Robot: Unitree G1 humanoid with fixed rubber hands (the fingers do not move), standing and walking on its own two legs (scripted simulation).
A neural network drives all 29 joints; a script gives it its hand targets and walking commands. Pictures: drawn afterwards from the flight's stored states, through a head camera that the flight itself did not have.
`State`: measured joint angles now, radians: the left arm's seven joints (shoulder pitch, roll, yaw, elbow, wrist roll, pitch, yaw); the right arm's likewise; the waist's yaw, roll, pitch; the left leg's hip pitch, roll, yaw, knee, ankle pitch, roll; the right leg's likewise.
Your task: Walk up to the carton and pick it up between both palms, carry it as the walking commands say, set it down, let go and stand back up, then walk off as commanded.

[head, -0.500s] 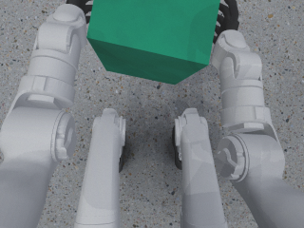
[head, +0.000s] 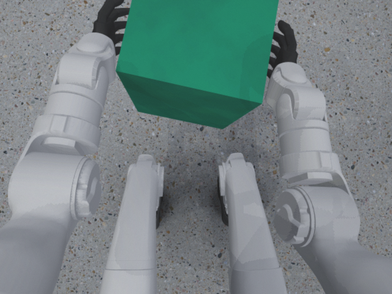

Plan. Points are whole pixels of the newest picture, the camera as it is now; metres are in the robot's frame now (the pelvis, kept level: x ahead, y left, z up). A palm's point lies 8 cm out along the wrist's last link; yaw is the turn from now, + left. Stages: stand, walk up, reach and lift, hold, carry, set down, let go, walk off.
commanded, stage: reach and lift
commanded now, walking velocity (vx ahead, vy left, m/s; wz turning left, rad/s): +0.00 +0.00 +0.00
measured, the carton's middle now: (194, 59) +0.53 +0.01 -0.10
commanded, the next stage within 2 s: none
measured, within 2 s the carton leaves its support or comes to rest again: neither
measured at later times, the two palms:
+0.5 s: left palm (88, 31) +0.50 +0.15 +0.04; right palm (309, 67) +0.46 -0.15 +0.03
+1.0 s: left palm (53, 10) +0.47 +0.15 +0.12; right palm (346, 52) +0.44 -0.15 +0.11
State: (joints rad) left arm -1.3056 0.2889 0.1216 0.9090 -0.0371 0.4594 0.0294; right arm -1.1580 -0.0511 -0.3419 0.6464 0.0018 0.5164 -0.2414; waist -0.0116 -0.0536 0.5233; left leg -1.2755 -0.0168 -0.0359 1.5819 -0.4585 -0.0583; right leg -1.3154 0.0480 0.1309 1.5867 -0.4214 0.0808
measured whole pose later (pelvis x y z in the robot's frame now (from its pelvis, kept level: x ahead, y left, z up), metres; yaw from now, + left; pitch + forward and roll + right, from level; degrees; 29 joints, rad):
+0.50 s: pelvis +0.00 -0.01 +0.06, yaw +0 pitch +2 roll +3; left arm -1.19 0.26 0.13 0.89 -0.02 0.47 0.02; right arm -1.04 -0.01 -0.32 0.63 -0.01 0.52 -0.25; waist -0.01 -0.05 0.52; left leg -0.99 -0.02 -0.04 1.32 -0.38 -0.06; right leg -1.03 0.04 0.13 1.35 -0.36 0.06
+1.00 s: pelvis +0.02 -0.01 +0.13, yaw +0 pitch -4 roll +2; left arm -1.00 0.20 0.13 0.84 0.00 0.45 0.01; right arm -0.87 0.04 -0.31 0.58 -0.02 0.52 -0.25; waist -0.01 -0.04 0.50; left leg -0.64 -0.02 -0.05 1.00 -0.30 -0.06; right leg -0.68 0.03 0.13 1.03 -0.29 0.06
